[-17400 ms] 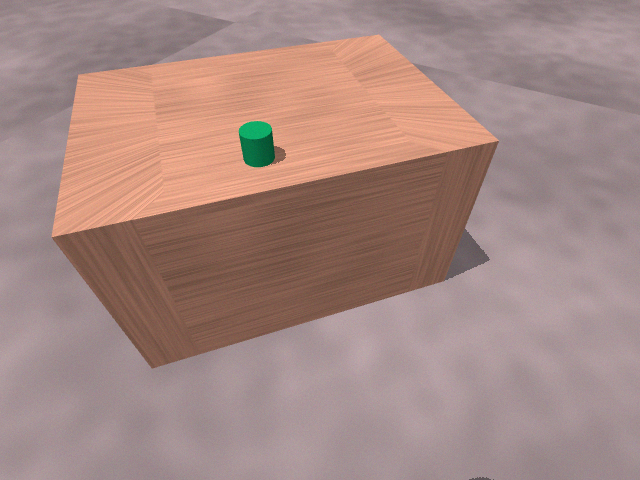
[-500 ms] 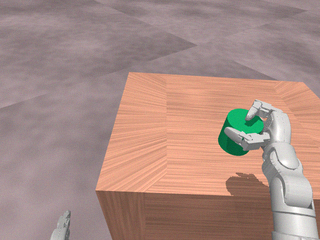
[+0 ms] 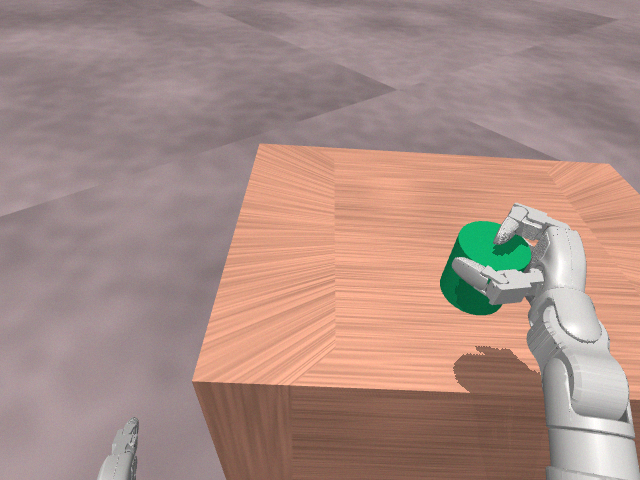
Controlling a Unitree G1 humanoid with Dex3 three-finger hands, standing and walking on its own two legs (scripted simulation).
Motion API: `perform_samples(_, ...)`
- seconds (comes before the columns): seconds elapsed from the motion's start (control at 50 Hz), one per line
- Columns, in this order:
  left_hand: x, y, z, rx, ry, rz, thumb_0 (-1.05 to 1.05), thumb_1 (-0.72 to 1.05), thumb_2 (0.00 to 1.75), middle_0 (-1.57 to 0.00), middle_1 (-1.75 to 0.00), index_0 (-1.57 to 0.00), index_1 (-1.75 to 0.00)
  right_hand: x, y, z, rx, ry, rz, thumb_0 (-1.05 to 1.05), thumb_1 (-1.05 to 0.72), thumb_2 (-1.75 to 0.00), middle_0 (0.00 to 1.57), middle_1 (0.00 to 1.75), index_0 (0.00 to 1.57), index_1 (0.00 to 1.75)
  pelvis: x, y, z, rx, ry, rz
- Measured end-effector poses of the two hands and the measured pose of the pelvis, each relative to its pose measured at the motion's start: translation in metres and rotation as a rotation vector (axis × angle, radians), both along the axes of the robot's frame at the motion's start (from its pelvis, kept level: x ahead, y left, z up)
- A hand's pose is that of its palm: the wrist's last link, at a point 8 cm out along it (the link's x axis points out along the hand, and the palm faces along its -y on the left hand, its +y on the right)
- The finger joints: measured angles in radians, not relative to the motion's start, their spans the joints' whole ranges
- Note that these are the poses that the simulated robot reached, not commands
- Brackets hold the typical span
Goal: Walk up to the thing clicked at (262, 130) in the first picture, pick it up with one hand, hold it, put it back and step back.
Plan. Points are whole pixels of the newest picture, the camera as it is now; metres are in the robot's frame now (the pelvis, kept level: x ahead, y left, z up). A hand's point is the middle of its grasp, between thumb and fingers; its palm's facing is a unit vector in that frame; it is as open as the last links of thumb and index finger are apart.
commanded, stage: hold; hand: right
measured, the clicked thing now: (482, 268) +0.34 -0.17 +0.15
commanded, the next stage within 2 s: crouch in 0.66 s
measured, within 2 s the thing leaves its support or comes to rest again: neither
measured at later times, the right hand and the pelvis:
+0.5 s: hand (500, 252) +0.33 -0.18 +0.18, palm faces +0.21 +0.98 +0.02, open 6.9 cm; pelvis +0.00 +0.00 +0.00, yaw +0 degrees
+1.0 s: hand (496, 253) +0.34 -0.18 +0.17, palm faces +0.22 +0.97 +0.03, open 6.8 cm; pelvis +0.00 +0.00 +0.00, yaw +0 degrees
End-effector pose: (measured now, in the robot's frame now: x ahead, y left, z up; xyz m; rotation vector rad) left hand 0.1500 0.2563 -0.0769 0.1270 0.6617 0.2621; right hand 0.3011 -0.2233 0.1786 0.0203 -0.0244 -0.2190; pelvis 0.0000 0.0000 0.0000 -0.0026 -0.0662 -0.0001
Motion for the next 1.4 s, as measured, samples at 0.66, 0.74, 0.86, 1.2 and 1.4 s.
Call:
perform_samples(0.66,0.007,-0.003,0.002,-0.004,-0.018,-0.01,-0.01,-0.53,0.05,-0.05,-0.06,-0.05,-0.05,0.001,-0.003,0.003,-0.007,-0.006,-0.001,-0.02,0.38,-0.96,0.62,0.92,1.29,1.4,0.003,0.0,0.0,0.0,0.004,-0.001)
perform_samples(0.74,0.006,-0.002,0.001,-0.004,-0.007,-0.007,-0.01,-0.53,0.05,-0.05,-0.06,-0.05,-0.05,0.002,-0.004,0.007,-0.007,-0.021,-0.003,-0.02,0.38,-0.96,0.62,0.92,1.28,1.39,0.005,0.0,0.0,0.0,0.005,-0.001)
perform_samples(0.86,0.007,-0.001,-0.001,-0.008,0.003,-0.008,-0.01,-0.53,0.05,-0.05,-0.06,-0.05,-0.05,0.004,-0.003,0.01,-0.014,-0.015,0.006,-0.02,0.38,-0.96,0.62,0.92,1.28,1.39,0.006,0.0,0.0,0.0,0.005,-0.002)
perform_samples(1.2,-0.015,0.001,-0.003,0.018,0.034,-0.018,-0.01,-0.54,0.06,-0.05,-0.05,-0.05,-0.05,0.035,-0.029,-0.052,0.022,0.091,-0.052,-0.02,0.39,-0.97,0.62,0.93,1.32,1.41,-0.005,0.002,-0.003,0.003,0.05,0.004)
perform_samples(1.4,-0.024,0.006,0.002,0.065,0.05,0.013,-0.01,-0.54,0.06,-0.05,-0.05,-0.05,-0.05,0.062,-0.04,-0.081,0.03,0.082,-0.046,-0.02,0.38,-0.97,0.62,0.93,1.31,1.4,-0.008,-0.002,-0.007,0.006,0.101,0.018)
